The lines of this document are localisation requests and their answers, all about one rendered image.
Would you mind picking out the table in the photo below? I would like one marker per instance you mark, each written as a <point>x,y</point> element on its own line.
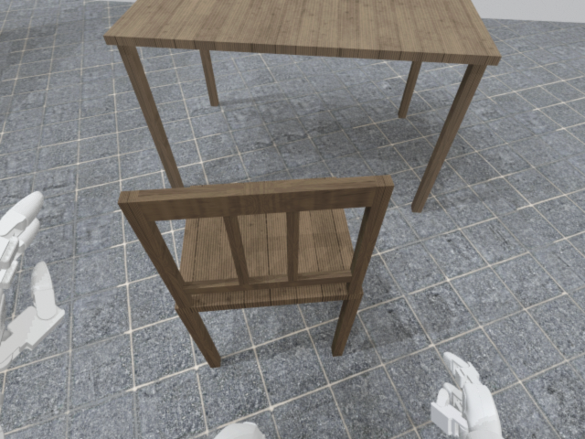
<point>445,31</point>

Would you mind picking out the right robot hand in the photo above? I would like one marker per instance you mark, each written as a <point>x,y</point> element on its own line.
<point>471,410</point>

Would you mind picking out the chair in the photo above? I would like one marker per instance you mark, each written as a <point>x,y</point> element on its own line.
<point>255,244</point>

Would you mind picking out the left robot hand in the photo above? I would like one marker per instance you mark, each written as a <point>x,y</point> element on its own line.
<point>18,228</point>

